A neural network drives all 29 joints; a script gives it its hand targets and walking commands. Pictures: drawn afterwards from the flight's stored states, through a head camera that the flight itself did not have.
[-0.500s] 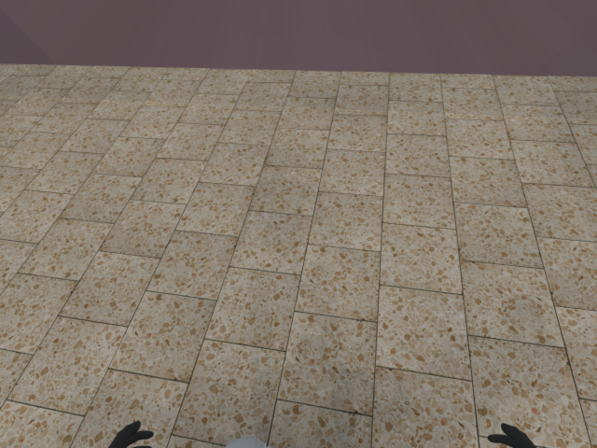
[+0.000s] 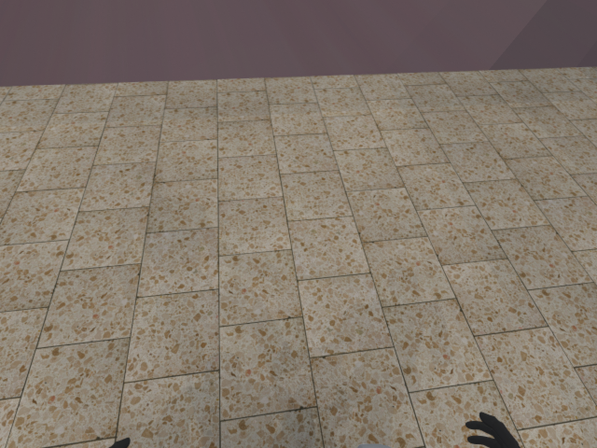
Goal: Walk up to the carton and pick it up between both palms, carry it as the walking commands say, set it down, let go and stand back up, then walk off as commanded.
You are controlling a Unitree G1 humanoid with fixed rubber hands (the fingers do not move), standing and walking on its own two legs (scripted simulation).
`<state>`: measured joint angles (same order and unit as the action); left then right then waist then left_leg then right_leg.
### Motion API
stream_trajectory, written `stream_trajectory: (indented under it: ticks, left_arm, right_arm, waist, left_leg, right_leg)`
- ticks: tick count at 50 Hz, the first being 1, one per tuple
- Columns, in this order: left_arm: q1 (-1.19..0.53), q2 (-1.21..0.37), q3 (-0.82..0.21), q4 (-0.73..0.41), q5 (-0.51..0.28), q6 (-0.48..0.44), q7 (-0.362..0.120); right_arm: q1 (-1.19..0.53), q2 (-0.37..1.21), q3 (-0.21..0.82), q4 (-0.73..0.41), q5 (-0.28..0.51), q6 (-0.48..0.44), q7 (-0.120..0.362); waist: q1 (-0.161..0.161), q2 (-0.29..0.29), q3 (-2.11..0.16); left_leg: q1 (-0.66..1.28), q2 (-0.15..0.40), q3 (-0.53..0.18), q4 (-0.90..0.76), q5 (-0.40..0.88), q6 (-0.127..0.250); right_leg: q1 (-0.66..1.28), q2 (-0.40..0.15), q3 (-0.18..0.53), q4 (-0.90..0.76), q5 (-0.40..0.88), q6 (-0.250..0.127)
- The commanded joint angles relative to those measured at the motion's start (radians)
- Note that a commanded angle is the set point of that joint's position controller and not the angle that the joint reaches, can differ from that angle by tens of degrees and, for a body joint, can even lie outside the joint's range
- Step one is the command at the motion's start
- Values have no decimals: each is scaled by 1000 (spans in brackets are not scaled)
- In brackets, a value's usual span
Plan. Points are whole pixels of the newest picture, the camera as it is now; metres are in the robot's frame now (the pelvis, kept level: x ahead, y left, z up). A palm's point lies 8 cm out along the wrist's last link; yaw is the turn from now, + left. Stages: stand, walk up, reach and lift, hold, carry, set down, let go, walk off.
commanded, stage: walk off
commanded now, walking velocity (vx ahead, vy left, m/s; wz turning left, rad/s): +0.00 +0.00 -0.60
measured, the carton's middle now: out of the picture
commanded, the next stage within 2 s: none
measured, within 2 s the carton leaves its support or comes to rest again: neither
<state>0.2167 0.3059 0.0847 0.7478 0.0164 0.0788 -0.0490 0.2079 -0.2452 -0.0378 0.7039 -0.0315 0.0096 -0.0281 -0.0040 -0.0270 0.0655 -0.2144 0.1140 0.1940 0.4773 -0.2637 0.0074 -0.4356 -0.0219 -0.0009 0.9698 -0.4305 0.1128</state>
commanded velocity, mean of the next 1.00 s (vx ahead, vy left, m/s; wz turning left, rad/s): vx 0.00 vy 0.00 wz -0.60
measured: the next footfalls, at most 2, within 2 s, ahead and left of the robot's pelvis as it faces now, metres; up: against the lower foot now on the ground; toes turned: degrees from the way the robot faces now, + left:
right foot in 0.14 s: +0.02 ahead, -0.14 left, +0.00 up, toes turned -10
left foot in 0.58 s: +0.07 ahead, +0.08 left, +0.00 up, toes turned -18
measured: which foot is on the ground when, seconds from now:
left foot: down 0.00-0.14, up 0.16-0.56, down 0.58-1.00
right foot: up 0.00-0.12, down 0.14-0.60, up 0.62-0.98, down 1.00-1.00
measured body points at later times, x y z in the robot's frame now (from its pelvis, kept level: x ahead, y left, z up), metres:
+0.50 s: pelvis -0.01 -0.03 +0.00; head +0.02 -0.05 +0.44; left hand +0.16 +0.22 -0.11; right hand +0.06 -0.33 -0.12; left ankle +0.04 +0.12 -0.71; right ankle -0.02 -0.13 -0.74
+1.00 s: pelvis -0.03 -0.02 -0.02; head +0.00 -0.05 +0.43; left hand +0.26 +0.11 -0.12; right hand -0.12 -0.30 -0.14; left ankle +0.04 +0.10 -0.74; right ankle -0.10 -0.10 -0.75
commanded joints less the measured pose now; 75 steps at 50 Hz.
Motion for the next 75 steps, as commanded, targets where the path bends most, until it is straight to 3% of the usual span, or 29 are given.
stream_trajectory:
  ticks: [1,4,6,7,8,9,11,14,23,28,29,30,31,32,33,36,41,47,49,50,51,52,56,66,71,72,73,74,75]
  left_arm:
    - [-87,32,-5,-104,-4,-14,-4]
    - [-76,31,-7,-110,-6,-18,-3]
    - [-9,51,3,-86,11,-33,10]
    - [58,119,21,-69,29,-47,22]
    - [87,272,48,-87,3,-58,28]
    - [175,250,57,-58,-6,-58,32]
    - [45,157,23,-65,3,-51,46]
    - [-46,123,8,-89,-4,-48,55]
    - [34,170,28,-61,12,-50,38]
    - [-17,155,26,-65,4,-44,30]
    - [-11,127,19,-66,-7,-49,33]
    - [19,64,10,-72,-13,-53,38]
    - [22,43,7,-98,-6,-50,47]
    - [-5,133,30,-85,30,-43,44]
    - [11,118,35,-69,26,-36,33]
    - [81,86,32,-29,10,-22,4]
    - [-40,41,6,-71,-2,-16,-2]
    - [-76,30,-9,-101,-7,-20,-2]
    - [-14,46,0,-79,9,-34,10]
    - [50,110,18,-62,27,-47,21]
    - [75,258,42,-83,6,-60,29]
    - [177,256,55,-51,-8,-60,31]
    - [-45,127,9,-78,-5,-48,58]
    - [32,168,27,-50,11,-52,39]
    - [-19,155,27,-52,5,-44,30]
    - [-16,132,19,-52,-7,-48,33]
    - [11,76,11,-56,-14,-52,38]
    - [31,28,4,-78,-14,-52,46]
    - [-10,128,28,-71,28,-45,45]
  right_arm:
    - [70,-195,-59,-20,-3,-9,7]
    - [70,-221,-74,-9,5,1,18]
    - [58,-210,-72,-9,18,9,23]
    - [93,-175,-62,-10,18,13,28]
    - [42,-81,-36,-97,12,18,34]
    - [-45,-130,-43,-97,1,39,19]
    - [-27,-130,-41,-74,26,42,23]
    - [37,-152,-54,-36,4,41,27]
    - [-61,-101,-36,-71,17,44,19]
    - [25,-92,-34,-53,25,20,0]
    - [65,-119,-41,-41,16,9,-11]
    - [110,-194,-55,-40,2,-1,-17]
    - [39,-310,-76,-64,3,8,-10]
    - [36,-231,-62,-65,4,8,-2]
    - [-10,-172,-41,-70,7,4,2]
    - [-95,-131,-30,-82,3,-1,-7]
    - [35,-162,-46,-35,1,-8,-6]
    - [67,-221,-74,-1,4,1,18]
    - [54,-213,-72,-1,18,8,23]
    - [87,-181,-63,0,19,12,28]
    - [49,-81,-36,-84,14,15,36]
    - [-44,-127,-44,-89,2,37,20]
    - [12,-151,-50,-36,7,39,25]
    - [-62,-102,-37,-61,17,45,19]
    - [23,-91,-34,-42,27,22,1]
    - [62,-111,-40,-30,19,11,-9]
    - [109,-184,-55,-26,6,0,-16]
    - [34,-309,-75,-57,5,7,-11]
    - [34,-249,-68,-54,3,9,-4]
  waist:
    - [-54,254,-98]
    - [-40,276,-115]
    - [14,187,-123]
    - [45,25,-163]
    - [55,-342,-153]
    - [130,-185,-183]
    - [46,-128,-89]
    - [3,-140,-109]
    - [41,-131,-92]
    - [-17,-125,-116]
    - [-33,-83,-136]
    - [-35,97,-163]
    - [-16,342,-111]
    - [-28,202,-75]
    - [9,164,-51]
    - [41,209,-39]
    - [-38,215,-68]
    - [-43,276,-115]
    - [11,197,-123]
    - [42,51,-163]
    - [47,-327,-166]
    - [130,-187,-190]
    - [10,-154,-87]
    - [41,-130,-90]
    - [-15,-128,-114]
    - [-33,-94,-130]
    - [-38,62,-156]
    - [-12,320,-110]
    - [-32,212,-81]
  left_leg:
    - [132,214,-85,-63,538,118]
    - [115,239,-77,-13,539,97]
    - [13,235,-32,100,433,17]
    - [-153,187,18,276,229,-46]
    - [-438,13,37,481,-397,-123]
    - [-424,23,-123,613,-410,-111]
    - [-414,36,-175,622,-250,-102]
    - [-335,5,-163,629,-124,-118]
    - [-250,-78,-175,339,-157,-94]
    - [-3,-126,-171,-3,-55,-69]
    - [124,-66,-194,-120,20,-60]
    - [249,173,-401,-230,-76,-22]
    - [129,390,-594,-270,4,103]
    - [47,371,-545,-255,81,150]
    - [-4,305,-450,-243,110,139]
    - [11,168,-225,-195,251,99]
    - [145,198,-145,-125,437,121]
    - [122,234,-80,-13,559,100]
    - [26,231,-36,95,459,25]
    - [-129,192,10,253,273,-40]
    - [-431,26,43,486,-395,-122]
    - [-416,23,-121,609,-415,-110]
    - [-358,22,-162,624,-141,-111]
    - [-255,-74,-177,346,-157,-93]
    - [-14,-128,-172,20,-71,-68]
    - [105,-86,-183,-113,9,-62]
    - [231,127,-364,-221,-77,-29]
    - [159,374,-585,-285,-43,83]
    - [45,380,-555,-262,43,147]
  right_leg:
    - [3,4,-74,-149,-46,-9]
    - [91,19,-114,-289,-9,-38]
    - [258,27,-98,-541,196,-69]
    - [439,-82,62,-645,297,-93]
    - [506,-407,466,-651,728,-237]
    - [456,-415,411,-609,828,-332]
    - [353,-280,271,-615,679,-291]
    - [295,-177,198,-615,658,-259]
    - [242,-167,351,-616,412,-285]
    - [161,-127,421,-534,519,-222]
    - [85,-88,403,-490,404,-170]
    - [-45,2,302,-312,174,-116]
    - [-170,131,89,-118,-149,-80]
    - [-133,51,114,55,-146,-75]
    - [-109,47,122,122,-93,-72]
    - [-110,28,53,210,29,-27]
    - [-108,3,-14,10,4,9]
    - [87,24,-112,-288,-9,-35]
    - [246,32,-101,-538,190,-67]
    - [427,-57,32,-637,293,-88]
    - [527,-401,462,-649,696,-219]
    - [454,-422,413,-605,848,-331]
    - [304,-191,206,-618,670,-260]
    - [242,-166,356,-623,395,-288]
    - [167,-129,429,-548,512,-229]
    - [99,-94,415,-507,416,-180]
    - [-23,-11,330,-360,208,-123]
    - [-181,146,102,-156,-114,-79]
    - [-131,57,110,33,-142,-74]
